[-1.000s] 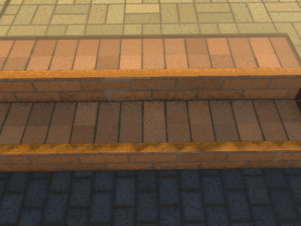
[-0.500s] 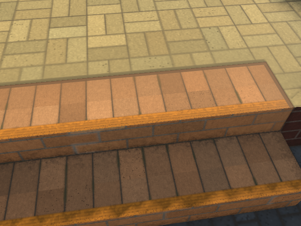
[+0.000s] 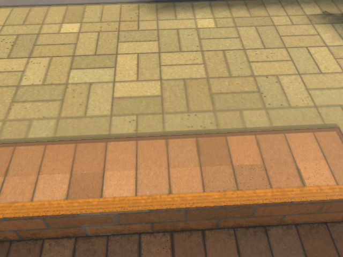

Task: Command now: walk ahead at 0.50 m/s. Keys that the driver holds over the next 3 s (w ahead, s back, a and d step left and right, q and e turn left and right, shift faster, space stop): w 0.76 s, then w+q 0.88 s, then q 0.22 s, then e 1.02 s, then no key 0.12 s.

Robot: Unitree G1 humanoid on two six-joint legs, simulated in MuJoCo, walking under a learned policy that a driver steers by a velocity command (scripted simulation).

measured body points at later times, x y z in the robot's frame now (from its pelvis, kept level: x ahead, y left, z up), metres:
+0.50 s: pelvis +0.19 -0.01 +0.01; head +0.26 +0.00 +0.46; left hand +0.48 +0.11 -0.05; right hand +0.05 -0.22 -0.11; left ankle +0.07 +0.09 -0.74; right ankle +0.35 -0.10 -0.56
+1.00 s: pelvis +0.47 -0.04 +0.16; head +0.48 -0.06 +0.61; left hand +0.33 +0.12 +0.02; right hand +0.69 -0.21 +0.06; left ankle +0.63 +0.09 -0.28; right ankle +0.35 -0.10 -0.58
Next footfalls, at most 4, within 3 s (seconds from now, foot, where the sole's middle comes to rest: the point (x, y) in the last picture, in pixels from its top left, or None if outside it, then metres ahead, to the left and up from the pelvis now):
0.08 left None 0.10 0.09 -0.78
0.52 right None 0.39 -0.10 -0.61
1.10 left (170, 168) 0.70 0.06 -0.45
1.54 right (211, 103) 1.03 -0.09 -0.45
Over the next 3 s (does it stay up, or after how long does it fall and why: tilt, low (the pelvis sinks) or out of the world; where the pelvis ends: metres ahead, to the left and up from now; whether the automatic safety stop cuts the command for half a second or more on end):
stays up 1.05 0.04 0.33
